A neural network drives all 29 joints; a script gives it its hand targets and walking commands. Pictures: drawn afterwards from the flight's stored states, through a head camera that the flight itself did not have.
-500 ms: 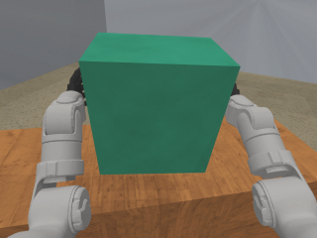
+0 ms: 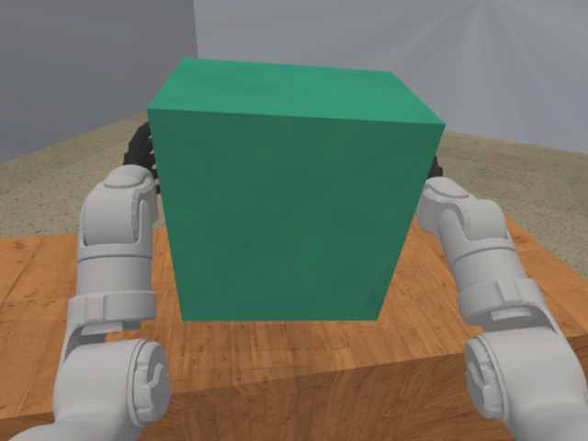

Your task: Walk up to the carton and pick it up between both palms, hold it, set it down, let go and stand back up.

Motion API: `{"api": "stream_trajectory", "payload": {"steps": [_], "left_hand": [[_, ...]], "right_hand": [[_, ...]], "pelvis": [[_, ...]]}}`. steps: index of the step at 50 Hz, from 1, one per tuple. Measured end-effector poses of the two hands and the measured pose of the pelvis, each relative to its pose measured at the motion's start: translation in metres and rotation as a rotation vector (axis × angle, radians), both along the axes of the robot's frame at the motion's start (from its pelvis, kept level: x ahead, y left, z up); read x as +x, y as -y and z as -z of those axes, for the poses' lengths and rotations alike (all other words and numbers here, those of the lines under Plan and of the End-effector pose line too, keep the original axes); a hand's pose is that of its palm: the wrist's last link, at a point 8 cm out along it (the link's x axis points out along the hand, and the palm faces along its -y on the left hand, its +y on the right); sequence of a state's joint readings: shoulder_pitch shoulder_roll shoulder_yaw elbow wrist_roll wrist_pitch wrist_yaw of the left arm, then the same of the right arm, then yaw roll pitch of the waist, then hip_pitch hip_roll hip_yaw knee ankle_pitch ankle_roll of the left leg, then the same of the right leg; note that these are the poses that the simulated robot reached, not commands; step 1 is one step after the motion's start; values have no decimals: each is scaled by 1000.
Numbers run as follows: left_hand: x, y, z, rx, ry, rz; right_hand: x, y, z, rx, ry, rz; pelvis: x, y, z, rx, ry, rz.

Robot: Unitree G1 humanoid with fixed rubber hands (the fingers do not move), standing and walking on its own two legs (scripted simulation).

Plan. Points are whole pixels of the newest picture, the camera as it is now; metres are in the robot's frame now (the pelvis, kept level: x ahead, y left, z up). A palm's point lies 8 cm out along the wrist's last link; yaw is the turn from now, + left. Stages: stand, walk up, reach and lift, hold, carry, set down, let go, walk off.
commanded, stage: hold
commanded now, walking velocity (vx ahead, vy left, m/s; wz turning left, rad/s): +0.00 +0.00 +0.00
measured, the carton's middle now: (286, 196) +0.38 +0.01 +0.23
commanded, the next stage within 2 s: none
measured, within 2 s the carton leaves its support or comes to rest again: neither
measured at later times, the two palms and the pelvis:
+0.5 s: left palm (142, 176) +0.36 +0.19 +0.27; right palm (426, 187) +0.37 -0.18 +0.26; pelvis +0.00 +0.00 +0.00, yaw +0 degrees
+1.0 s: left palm (145, 175) +0.36 +0.18 +0.27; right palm (430, 180) +0.37 -0.18 +0.27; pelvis +0.00 +0.00 +0.00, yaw +0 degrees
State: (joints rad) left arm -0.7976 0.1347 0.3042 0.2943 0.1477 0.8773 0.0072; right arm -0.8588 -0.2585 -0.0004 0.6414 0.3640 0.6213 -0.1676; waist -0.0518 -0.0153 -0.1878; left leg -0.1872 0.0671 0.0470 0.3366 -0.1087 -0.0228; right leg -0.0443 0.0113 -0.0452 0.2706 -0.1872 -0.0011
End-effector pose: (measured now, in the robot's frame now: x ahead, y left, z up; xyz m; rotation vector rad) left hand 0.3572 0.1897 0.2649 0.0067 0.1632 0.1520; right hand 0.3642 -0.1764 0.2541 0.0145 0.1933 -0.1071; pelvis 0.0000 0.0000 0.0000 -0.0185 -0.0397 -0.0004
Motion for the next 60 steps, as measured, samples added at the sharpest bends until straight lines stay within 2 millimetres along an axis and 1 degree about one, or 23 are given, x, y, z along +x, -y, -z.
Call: {"api": "stream_trajectory", "payload": {"steps": [11, 31, 45, 60], "left_hand": [[2, 2, -3, 15, 10, 6], [4, 2, 0, 5, -1, 4], [8, 5, -2, -11, -5, 14], [6, 3, -3, -6, -13, 9]], "right_hand": [[0, 2, -2, -3, 10, 2], [3, 2, -1, -8, -3, 0], [4, 6, -12, -16, -9, 12], [4, 3, -12, -9, -18, 7]], "pelvis": [[0, -1, 0, -2, -10, -1], [2, 0, 0, -1, -8, 1], [-1, 0, 0, -5, -32, 7], [-3, -1, 0, -6, -39, 4]]}}
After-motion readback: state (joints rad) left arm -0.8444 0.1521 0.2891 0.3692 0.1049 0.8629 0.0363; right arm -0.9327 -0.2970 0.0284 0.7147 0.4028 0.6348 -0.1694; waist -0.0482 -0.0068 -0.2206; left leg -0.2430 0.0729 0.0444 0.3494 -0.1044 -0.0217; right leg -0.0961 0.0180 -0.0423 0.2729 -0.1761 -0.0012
